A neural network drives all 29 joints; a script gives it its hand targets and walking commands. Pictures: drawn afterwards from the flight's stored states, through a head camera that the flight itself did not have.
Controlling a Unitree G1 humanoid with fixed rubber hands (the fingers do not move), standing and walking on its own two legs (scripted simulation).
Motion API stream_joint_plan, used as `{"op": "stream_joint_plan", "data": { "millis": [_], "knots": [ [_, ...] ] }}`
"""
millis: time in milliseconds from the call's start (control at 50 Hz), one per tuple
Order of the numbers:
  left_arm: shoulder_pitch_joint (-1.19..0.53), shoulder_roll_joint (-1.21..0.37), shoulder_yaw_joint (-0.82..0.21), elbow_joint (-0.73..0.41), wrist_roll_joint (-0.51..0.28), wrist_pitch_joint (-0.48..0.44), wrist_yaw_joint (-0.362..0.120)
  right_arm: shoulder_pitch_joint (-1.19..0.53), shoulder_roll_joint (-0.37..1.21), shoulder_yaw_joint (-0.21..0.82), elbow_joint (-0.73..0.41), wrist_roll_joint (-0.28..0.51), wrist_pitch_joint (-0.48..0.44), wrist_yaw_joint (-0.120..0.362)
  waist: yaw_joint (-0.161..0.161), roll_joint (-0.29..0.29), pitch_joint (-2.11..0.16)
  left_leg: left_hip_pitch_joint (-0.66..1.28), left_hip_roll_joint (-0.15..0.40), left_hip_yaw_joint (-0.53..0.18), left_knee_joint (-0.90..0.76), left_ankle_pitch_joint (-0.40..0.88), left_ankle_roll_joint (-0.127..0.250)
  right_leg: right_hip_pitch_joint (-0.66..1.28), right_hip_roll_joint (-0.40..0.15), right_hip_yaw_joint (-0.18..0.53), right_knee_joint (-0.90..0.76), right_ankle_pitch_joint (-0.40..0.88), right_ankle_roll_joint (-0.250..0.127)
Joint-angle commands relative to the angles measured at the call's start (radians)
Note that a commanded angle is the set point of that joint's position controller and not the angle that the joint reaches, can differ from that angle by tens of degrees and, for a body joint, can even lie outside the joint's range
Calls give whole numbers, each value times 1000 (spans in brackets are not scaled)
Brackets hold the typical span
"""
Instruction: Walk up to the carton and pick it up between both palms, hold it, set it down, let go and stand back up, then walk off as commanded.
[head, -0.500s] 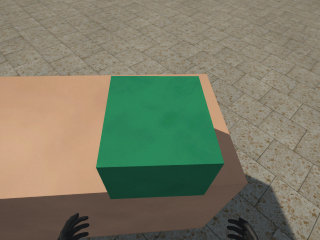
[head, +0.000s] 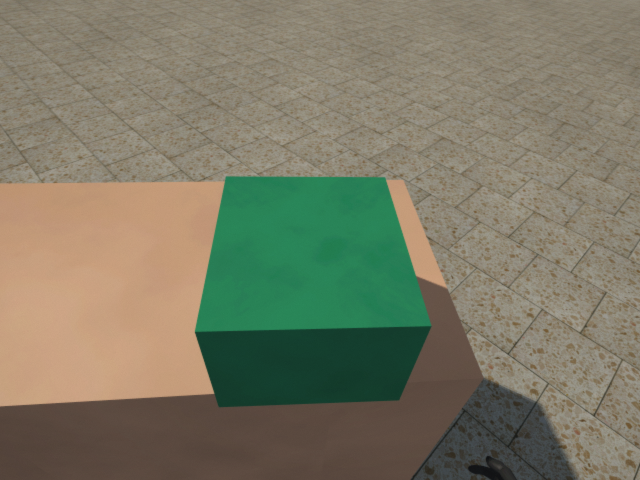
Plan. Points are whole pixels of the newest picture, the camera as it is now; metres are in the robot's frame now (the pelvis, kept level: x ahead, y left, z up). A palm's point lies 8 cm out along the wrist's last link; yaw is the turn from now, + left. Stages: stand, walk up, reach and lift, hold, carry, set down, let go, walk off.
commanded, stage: stand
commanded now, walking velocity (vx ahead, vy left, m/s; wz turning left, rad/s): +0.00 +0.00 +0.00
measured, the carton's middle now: (308, 283) +0.43 +0.04 +0.00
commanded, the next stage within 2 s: walk off in 1.96 s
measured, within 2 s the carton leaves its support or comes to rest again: neither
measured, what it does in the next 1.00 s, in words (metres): stands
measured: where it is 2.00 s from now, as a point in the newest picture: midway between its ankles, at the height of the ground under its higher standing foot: outside the picture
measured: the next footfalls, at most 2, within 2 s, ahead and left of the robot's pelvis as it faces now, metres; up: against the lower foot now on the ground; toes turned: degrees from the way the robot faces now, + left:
none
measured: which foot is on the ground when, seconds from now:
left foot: down 0.00-1.00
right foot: down 0.00-1.00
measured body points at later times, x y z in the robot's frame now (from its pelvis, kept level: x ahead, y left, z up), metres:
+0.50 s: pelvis -0.03 +0.01 +0.00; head -0.06 +0.02 +0.45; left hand +0.03 +0.28 -0.14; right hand +0.11 -0.24 -0.11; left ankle +0.03 +0.11 -0.74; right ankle -0.01 -0.11 -0.74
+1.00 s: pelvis -0.03 +0.01 +0.00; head -0.07 +0.01 +0.45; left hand +0.03 +0.28 -0.13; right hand +0.10 -0.24 -0.12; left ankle +0.03 +0.11 -0.74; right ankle -0.01 -0.11 -0.74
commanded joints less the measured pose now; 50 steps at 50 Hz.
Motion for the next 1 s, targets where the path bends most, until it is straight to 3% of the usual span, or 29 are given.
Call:
{"op": "stream_joint_plan", "data": {
  "millis": [0,40,60,80,100,120,140,160,200,220,240,340,400,420,500,520,540,580,600,640,660,720,740,760,800,820,880,980],
  "knots": [
    [-18,245,83,8,150,-56,-9,-7,-279,-72,-30,-142,-15,-9,-45,47,-73,162,105,-100,-55,109,28,65,-129,123,-110,140,-44],
    [-26,243,86,23,148,-59,-7,-2,-288,-79,-26,-140,-19,-7,-53,80,-59,157,113,-112,-71,70,29,53,-120,124,-115,126,-48],
    [-18,229,83,31,150,-56,-8,-20,-282,-77,-23,-145,-21,-7,-40,49,-57,147,115,-120,-81,42,35,53,-116,123,-115,101,-41],
    [-12,239,82,47,155,-58,-11,4,-285,-72,-14,-145,-20,-8,-49,66,-81,152,110,-113,-85,24,28,61,-115,121,-120,108,-44],
    [-30,252,85,45,158,-59,-14,0,-285,-71,-6,-145,-19,-10,-46,48,-41,133,115,-117,-94,-14,28,57,-115,121,-133,84,-42],
    [-18,242,87,58,153,-60,-11,-17,-291,-73,-11,-147,-18,-8,-35,51,-38,126,116,-123,-107,-27,38,56,-121,137,-125,83,-40],
    [-28,257,93,63,159,-61,-10,6,-291,-74,-8,-142,-17,-5,-56,62,-37,127,110,-120,-113,-48,35,50,-118,131,-132,76,-36],
    [-23,251,92,67,157,-60,-15,-19,-301,-83,-8,-145,-18,-4,-40,65,-29,122,108,-111,-105,-54,32,46,-121,132,-134,51,-42],
    [-26,247,90,86,158,-61,-16,-9,-285,-75,-12,-141,-19,-3,-48,92,-2,89,115,-133,-129,-76,33,44,-114,126,-124,50,-42],
    [13,235,89,98,150,-56,-15,-13,-293,-76,-4,-143,-18,-3,-31,86,-7,99,120,-134,-133,-111,37,55,-115,141,-141,33,-41],
    [-22,257,89,99,155,-57,-16,-8,-287,-73,5,-143,-16,-5,-38,65,27,75,122,-152,-144,-126,40,31,-110,135,-133,14,-43],
    [-20,252,86,130,155,-53,-18,4,-290,-70,24,-134,-15,-1,-54,117,32,68,115,-158,-163,-208,30,12,-97,126,-138,-41,-40],
    [4,232,82,146,154,-52,-21,-22,-293,-73,26,-137,-12,-3,-31,106,43,55,138,-191,-201,-267,39,7,-86,112,-121,-49,-45],
    [-4,232,84,151,154,-55,-25,-13,-305,-82,17,-138,-14,-2,-40,121,52,42,128,-178,-196,-274,30,1,-89,116,-127,-44,-40],
    [7,260,87,164,153,-54,-18,-4,-285,-73,37,-130,-7,-4,-51,95,71,69,115,-152,-172,-229,29,-19,-102,138,-158,-68,-42],
    [2,258,91,168,152,-53,-16,-10,-295,-78,31,-133,-8,-3,-52,136,66,73,120,-158,-162,-231,31,-24,-104,143,-172,-60,-48],
    [-20,258,80,171,154,-51,-13,-9,-282,-75,39,-132,-7,-8,-59,78,70,69,113,-159,-171,-209,32,-16,-107,138,-166,-58,-51],
    [-12,255,90,168,152,-60,-15,10,-292,-75,55,-130,-8,-6,-44,84,71,74,108,-142,-160,-178,38,10,-119,151,-170,-32,-45],
    [-37,256,81,165,156,-58,-14,-13,-279,-76,42,-128,-6,-5,-65,57,62,98,110,-142,-149,-153,35,-22,-115,150,-176,-54,-50],
    [-27,266,87,170,150,-60,-16,-8,-284,-76,49,-126,-12,-3,-58,79,72,98,115,-140,-141,-135,38,-12,-120,157,-182,-17,-49],
    [-6,249,85,174,147,-54,-17,-17,-301,-79,48,-129,-12,-6,-46,38,50,103,119,-147,-136,-125,40,10,-117,152,-180,-6,-45],
    [-46,254,82,164,146,-56,-15,-16,-294,-83,51,-123,-9,-3,-63,36,31,133,111,-128,-130,-85,31,-9,-123,157,-179,-12,-49],
    [-15,252,85,181,137,-56,-11,-18,-295,-74,58,-128,-10,-3,-42,76,41,112,117,-135,-142,-104,43,8,-127,166,-177,9,-50],
    [-1,250,81,191,138,-59,-13,-26,-282,-69,48,-125,-9,-5,-44,102,64,94,120,-146,-160,-123,48,12,-118,155,-167,16,-53],
    [-10,256,89,182,143,-53,-14,-24,-295,-74,51,-128,-8,-5,-40,56,27,90,124,-149,-169,-161,44,41,-111,140,-150,3,-48],
    [-10,260,85,183,143,-48,-10,-37,-292,-73,43,-129,-5,-5,-40,97,63,81,121,-144,-170,-162,36,4,-118,149,-150,-9,-44],
    [-31,248,80,175,144,-51,-9,-34,-282,-73,54,-121,-9,-5,-52,54,62,86,124,-147,-161,-136,36,7,-112,140,-161,4,-52],
    [-24,262,87,185,146,-51,-13,-14,-297,-72,63,-129,-7,-7,-59,90,68,84,121,-155,-176,-182,36,-3,-108,136,-155,2,-51]
  ]
}}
